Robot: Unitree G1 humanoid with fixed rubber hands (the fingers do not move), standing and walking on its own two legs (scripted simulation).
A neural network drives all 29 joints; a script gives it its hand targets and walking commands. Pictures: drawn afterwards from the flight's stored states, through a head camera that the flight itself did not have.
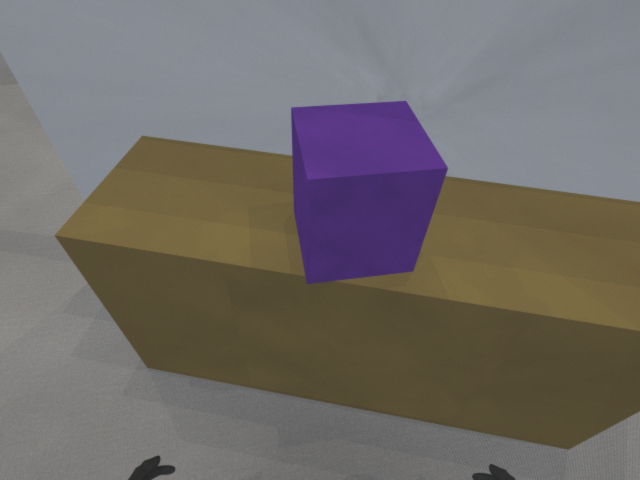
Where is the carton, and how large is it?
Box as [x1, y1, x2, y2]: [291, 101, 447, 283]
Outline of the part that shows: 406,101 291,107 294,213 307,283 412,271 447,167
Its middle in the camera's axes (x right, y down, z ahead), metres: +0.06 -0.09 +0.72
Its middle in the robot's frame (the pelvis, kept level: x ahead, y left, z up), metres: +0.60 -0.05 +0.00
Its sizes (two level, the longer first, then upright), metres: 0.210 0.200 0.250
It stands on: a pedestal, 0.63 m high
